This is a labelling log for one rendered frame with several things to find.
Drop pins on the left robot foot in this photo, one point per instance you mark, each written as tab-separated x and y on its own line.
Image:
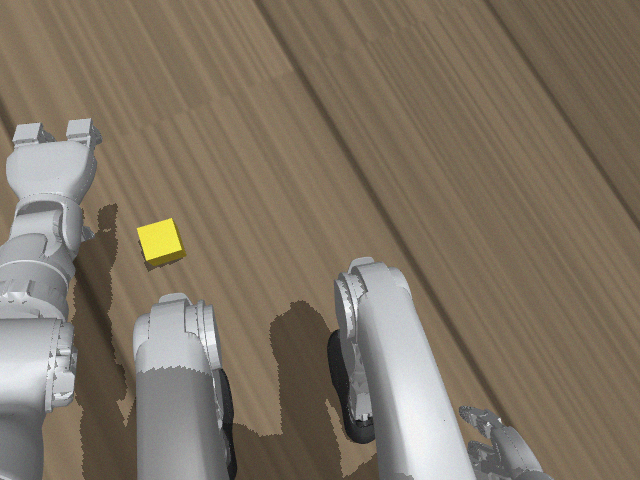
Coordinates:
227	424

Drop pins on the right robot hand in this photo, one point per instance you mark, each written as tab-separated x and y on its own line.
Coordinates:
510	455

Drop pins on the left robot hand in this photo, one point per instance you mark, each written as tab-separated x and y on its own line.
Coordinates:
41	165

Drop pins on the right robot foot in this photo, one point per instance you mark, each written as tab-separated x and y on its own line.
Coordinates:
359	431

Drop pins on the cube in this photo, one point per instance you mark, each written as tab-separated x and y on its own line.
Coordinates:
161	242

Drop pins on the left robot arm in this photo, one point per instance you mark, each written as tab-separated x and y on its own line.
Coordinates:
38	361

